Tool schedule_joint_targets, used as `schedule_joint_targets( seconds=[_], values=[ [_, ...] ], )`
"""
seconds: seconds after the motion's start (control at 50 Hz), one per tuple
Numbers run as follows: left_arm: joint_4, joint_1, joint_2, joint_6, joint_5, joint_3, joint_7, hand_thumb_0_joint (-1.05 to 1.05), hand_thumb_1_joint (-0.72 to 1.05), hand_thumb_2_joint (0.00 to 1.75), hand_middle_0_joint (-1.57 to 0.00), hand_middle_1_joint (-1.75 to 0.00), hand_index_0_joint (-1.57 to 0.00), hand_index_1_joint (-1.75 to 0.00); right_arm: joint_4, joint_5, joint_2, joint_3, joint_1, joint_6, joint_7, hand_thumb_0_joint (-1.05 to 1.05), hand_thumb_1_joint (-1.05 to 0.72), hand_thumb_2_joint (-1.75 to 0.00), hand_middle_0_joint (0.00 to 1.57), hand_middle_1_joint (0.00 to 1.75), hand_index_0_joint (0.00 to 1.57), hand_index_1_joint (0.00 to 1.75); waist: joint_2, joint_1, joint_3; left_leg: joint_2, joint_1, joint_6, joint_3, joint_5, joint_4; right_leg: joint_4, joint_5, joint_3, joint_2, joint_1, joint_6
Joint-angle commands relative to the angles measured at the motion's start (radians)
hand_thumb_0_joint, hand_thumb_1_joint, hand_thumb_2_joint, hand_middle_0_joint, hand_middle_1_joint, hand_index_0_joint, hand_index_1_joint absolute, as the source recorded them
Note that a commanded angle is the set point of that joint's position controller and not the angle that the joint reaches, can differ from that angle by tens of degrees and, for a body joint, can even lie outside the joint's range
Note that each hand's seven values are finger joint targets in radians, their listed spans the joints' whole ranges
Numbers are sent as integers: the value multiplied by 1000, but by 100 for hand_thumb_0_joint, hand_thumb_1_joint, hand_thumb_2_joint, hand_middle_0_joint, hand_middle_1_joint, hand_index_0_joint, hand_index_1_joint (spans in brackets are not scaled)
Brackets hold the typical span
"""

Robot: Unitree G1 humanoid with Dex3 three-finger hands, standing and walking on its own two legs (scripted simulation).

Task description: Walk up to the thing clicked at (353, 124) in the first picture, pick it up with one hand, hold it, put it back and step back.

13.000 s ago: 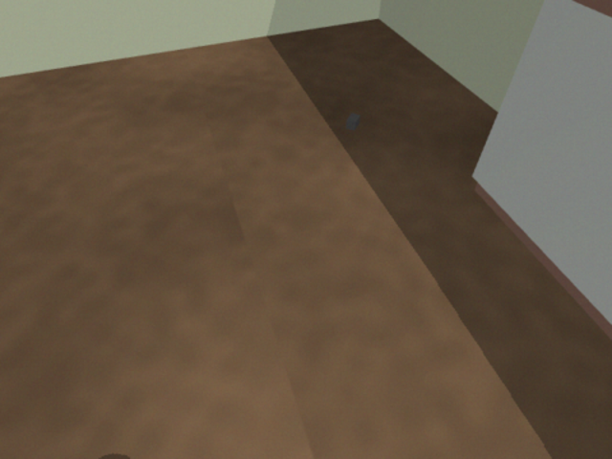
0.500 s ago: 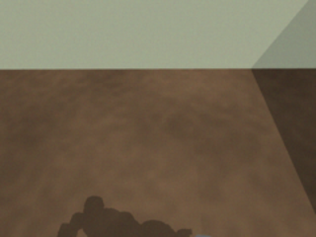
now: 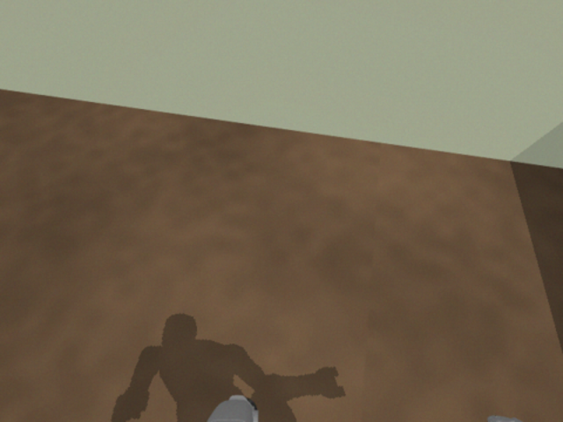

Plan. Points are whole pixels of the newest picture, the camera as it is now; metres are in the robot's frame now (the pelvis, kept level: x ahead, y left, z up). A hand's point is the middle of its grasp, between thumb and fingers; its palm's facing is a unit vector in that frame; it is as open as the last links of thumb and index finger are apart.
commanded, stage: walk up
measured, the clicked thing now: out of the picture +0.02 -0.99 -0.74
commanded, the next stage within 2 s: none
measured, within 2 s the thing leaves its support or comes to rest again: neither
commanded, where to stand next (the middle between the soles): +1.06 +0.01 m, yaw -4 degrees
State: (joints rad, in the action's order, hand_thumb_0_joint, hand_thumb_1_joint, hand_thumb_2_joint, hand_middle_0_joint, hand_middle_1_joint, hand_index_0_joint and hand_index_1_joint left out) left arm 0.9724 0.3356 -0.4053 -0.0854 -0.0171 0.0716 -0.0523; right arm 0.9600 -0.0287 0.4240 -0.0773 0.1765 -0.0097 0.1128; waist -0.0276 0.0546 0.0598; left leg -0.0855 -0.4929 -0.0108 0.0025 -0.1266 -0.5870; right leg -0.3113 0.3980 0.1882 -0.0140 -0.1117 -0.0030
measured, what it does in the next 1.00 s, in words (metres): walks ahead: left foot, then right foot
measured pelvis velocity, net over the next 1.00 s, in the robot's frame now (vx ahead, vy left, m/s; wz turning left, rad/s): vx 0.53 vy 0.00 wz -0.01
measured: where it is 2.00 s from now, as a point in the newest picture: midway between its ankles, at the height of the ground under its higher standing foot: (288, 245)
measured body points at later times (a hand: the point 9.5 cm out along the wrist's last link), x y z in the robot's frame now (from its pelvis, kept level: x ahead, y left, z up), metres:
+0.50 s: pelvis +0.30 -0.03 -0.02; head +0.30 -0.06 +0.43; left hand +0.42 +0.29 -0.10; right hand +0.33 -0.36 -0.15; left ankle +0.16 +0.13 -0.71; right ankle +0.41 -0.15 -0.73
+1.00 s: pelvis +0.53 +0.00 -0.01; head +0.55 +0.03 +0.44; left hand +0.53 +0.34 -0.13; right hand +0.64 -0.32 -0.10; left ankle +0.63 +0.11 -0.73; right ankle +0.42 -0.15 -0.72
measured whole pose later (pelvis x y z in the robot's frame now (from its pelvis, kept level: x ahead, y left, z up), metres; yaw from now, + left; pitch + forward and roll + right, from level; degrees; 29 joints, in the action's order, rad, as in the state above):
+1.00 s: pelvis +0.53 +0.00 -0.01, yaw +0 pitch -2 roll -1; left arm 0.91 0.39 -0.45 -0.07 -0.01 0.06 -0.04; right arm 0.88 -0.03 0.41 -0.08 0.20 -0.05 0.09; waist 0.03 0.06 0.07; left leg -0.05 -0.42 -0.03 0.08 -0.18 -0.63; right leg -0.67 0.46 0.07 0.09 0.09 -0.01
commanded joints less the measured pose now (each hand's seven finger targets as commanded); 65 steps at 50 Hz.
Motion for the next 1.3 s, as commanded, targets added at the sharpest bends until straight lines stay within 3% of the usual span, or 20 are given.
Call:
schedule_joint_targets(
  seconds=[0.0,0.02,0.04,0.06,0.08,0.16,0.36,0.42,0.44,0.46,0.48,0.5,0.6,0.82,0.92,0.94,0.98,1.0,1.08,1.28],
  values=[
    [-89,-26,-293,-11,13,62,31,0,90,90,-20,-30,-20,-30,-106,-14,161,-56,-42,-49,-27,0,-90,-90,20,30,20,30,33,-55,-33,81,208,-57,123,-39,97,-185,-707,-66,252,95,-141],
    [-102,-13,-257,-5,16,48,33,0,90,90,-20,-30,-20,-30,-63,-27,209,-78,131,-55,-37,0,-90,-90,20,30,20,30,-41,-132,-144,97,463,-113,102,-70,99,-435,-706,-30,199,208,-108],
    [-121,36,-184,-2,26,22,34,0,90,90,-20,-30,-20,-30,-47,-40,299,-116,284,-59,-50,0,-90,-90,20,30,20,30,-209,-188,-264,-83,742,-193,-184,-208,130,-730,-456,-28,117,470,-58],
    [-133,36,-176,-4,45,28,33,0,90,90,-20,-30,-20,-30,-76,-23,366,-132,295,-67,-63,0,-90,-90,20,30,20,30,-317,-189,-317,-309,933,-306,-698,-178,219,-906,79,-114,-95,777,-16],
    [-130,-19,-272,1,41,33,49,0,90,90,-20,-30,-20,-30,-86,13,363,-137,259,-68,-69,0,-90,-90,20,30,20,30,-223,-181,-325,-368,912,-368,-741,-94,231,-994,141,-266,11,802,-56],
    [-121,-43,-198,-6,53,11,23,0,90,90,-20,-30,-20,-30,-119,38,231,-64,122,-75,-92,0,-90,-90,20,30,20,30,-34,-91,-99,-189,498,-193,-155,383,248,-866,-62,-310,78,664,-43],
    [-136,-97,-184,3,12,39,-28,0,90,90,-20,-30,-20,-30,-176,25,250,-61,33,-100,-69,0,-90,-90,20,30,20,30,-129,-48,0,-137,254,-177,7,31,263,-318,-357,-122,97,412,-19],
    [-82,52,-237,-1,10,76,-14,0,90,90,-20,-30,-20,-30,-188,27,222,-51,31,-93,-72,0,-90,-90,20,30,20,30,12,52,-97,-101,153,-126,28,79,-13,-305,-299,-120,65,117,-52],
    [-65,146,-276,-10,8,94,-3,0,90,90,-20,-30,-20,-30,-183,24,175,-35,92,-91,-71,0,-90,-90,20,30,20,30,154,94,-167,-17,80,-98,89,52,-284,-242,-157,-172,84,-29,-71],
    [-68,221,-362,-17,0,116,13,0,90,90,-20,-30,-20,-30,-189,26,105,-13,161,-86,-68,0,-90,-90,20,30,20,30,390,96,-187,117,-47,-54,88,-341,-543,-82,5,-556,314,-64,-115],
    [-103,164,-395,-20,11,109,14,0,90,90,-20,-30,-20,-30,-184,31,174,-25,179,-75,-74,0,-90,-90,20,30,20,30,298,58,-165,120,-143,-32,10,-404,-657,69,111,-870,456,-60,-199],
    [-128,65,-399,-18,27,105,19,0,90,90,-20,-30,-20,-30,-162,23,224,-38,162,-69,-84,0,-90,-90,20,30,20,30,265,36,-126,68,-140,-27,-45,-368,-727,119,184,-946,477,41,-235],
    [-142,-58,-258,-32,26,61,29,0,90,90,-20,-30,-20,-30,-110,36,183,-30,168,-48,-65,0,-90,-90,20,30,20,30,169,-52,1,3,-5,-33,-90,-135,-530,81,-161,-389,252,328,-134],
    [-157,35,-283,-41,12,67,24,0,90,90,-20,-30,-20,-30,-180,1,152,-38,-60,-51,-19,0,-90,-90,20,30,20,30,126,12,43,-12,3,8,19,-11,-27,62,-150,-237,260,264,-177],
    [-169,-1,-288,-27,6,53,29,0,90,90,-20,-30,-20,-30,-136,2,191,-61,79,-64,-28,0,-90,-90,20,30,20,30,61,-89,-30,32,326,-39,58,-76,25,-169,-287,-206,253,378,-153],
    [-174,27,-238,-22,6,35,31,0,90,90,-20,-30,-20,-30,-97,-7,241,-79,216,-73,-41,0,-90,-90,20,30,20,30,-71,-151,-117,21,518,-81,-3,-172,82,-456,-374,-141,173,450,-120],
    [-168,115,-178,-9,27,13,39,0,90,90,-20,-30,-20,-30,-129,2,353,-107,267,-83,-65,0,-90,-90,20,30,20,30,-263,-141,-173,-341,689,-210,-680,-386,333,-848,128,-163,-45,794,-49],
    [-152,65,-262,-2,16,26,50,0,90,90,-20,-30,-20,-30,-133,30,351,-112,229,-78,-63,0,-90,-90,20,30,20,30,-172,-143,-137,-361,615,-263,-676,-343,322,-916,129,-255,29,791,-63],
    [-112,101,-218,3,42,18,31,0,90,90,-20,-30,-20,-30,-161,40,214,-52,125,-90,-81,0,-90,-90,20,30,20,30,-87,-54,-25,-165,398,-91,-149,234,284,-788,-97,-314,87,647,-40],
    [-178,-93,-176,30,15,19,-2,0,90,90,-20,-30,-20,-30,-196,24,222,-65,152,-97,-89,0,-90,-90,20,30,20,30,-85,-88,59,-162,414,-160,-29,217,353,-479,-252,-223,102,695,0]
  ],
)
